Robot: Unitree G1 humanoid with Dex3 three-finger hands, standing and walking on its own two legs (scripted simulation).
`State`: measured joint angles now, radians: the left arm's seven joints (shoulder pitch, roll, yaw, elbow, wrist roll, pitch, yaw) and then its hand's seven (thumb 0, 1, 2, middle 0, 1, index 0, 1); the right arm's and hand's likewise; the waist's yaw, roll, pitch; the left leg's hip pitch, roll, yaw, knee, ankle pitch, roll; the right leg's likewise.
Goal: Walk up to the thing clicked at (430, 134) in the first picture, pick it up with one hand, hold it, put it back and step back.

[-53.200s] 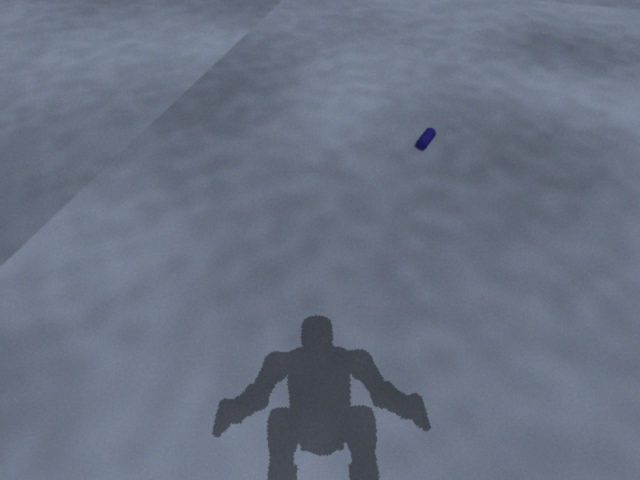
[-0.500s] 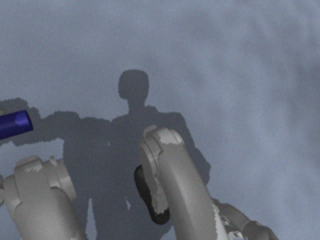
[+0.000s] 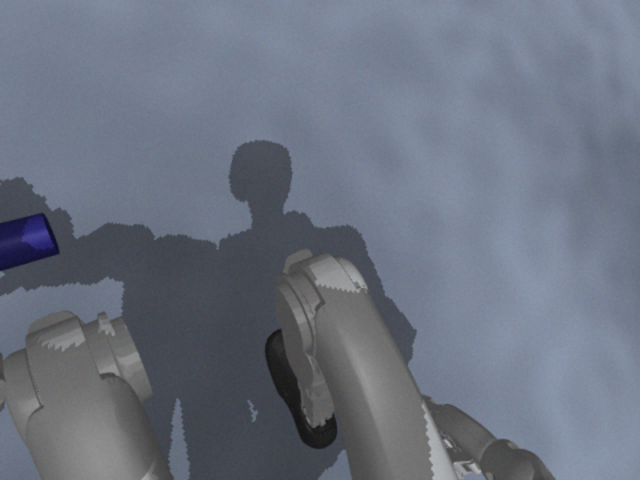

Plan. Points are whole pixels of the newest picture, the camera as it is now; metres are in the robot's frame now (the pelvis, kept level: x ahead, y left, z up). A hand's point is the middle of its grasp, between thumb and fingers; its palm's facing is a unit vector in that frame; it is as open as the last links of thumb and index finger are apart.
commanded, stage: open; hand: left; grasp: from above
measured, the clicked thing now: out of the picture +0.41 +0.29 -0.27
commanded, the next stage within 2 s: withdraw in 0.24 s
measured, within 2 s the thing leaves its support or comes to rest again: neither
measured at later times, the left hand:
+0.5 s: hand out of the picture +0.40 +0.31 -0.24, palm faces -0.43 -0.13 -0.89, open 13.7 cm
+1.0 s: hand out of the picture +0.40 +0.31 -0.05, palm faces -0.44 -0.10 -0.89, open 14.0 cm
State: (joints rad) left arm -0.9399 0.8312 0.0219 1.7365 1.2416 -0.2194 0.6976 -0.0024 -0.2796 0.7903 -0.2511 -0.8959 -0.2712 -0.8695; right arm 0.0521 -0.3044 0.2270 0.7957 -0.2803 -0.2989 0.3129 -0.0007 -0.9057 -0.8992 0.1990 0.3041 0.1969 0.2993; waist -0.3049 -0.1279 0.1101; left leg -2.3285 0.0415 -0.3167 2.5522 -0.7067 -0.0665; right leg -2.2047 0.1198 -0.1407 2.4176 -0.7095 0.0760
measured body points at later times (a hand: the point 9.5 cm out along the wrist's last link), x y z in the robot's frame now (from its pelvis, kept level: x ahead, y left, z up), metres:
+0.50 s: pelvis +0.00 +0.00 +0.00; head +0.25 +0.12 +0.35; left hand +0.42 +0.32 -0.19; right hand +0.08 -0.25 -0.07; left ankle +0.06 +0.15 -0.27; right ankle +0.11 -0.12 -0.27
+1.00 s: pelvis -0.01 -0.01 +0.06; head +0.17 +0.05 +0.47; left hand +0.42 +0.31 +0.00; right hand +0.12 -0.26 -0.06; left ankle +0.06 +0.14 -0.27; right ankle +0.11 -0.12 -0.27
